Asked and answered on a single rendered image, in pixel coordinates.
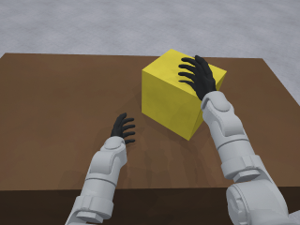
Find robot left hand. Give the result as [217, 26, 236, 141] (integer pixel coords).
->
[111, 112, 136, 144]

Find right robot upper arm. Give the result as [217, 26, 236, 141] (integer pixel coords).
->
[226, 179, 300, 225]

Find left robot forearm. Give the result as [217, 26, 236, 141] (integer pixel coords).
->
[65, 136, 128, 225]

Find right robot forearm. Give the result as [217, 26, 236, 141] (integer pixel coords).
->
[201, 91, 289, 217]

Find robot right hand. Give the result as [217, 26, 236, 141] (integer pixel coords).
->
[178, 55, 217, 101]

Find carton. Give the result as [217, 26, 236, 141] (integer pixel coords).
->
[142, 49, 227, 141]

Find pedestal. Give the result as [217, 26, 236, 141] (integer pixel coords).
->
[0, 52, 300, 225]

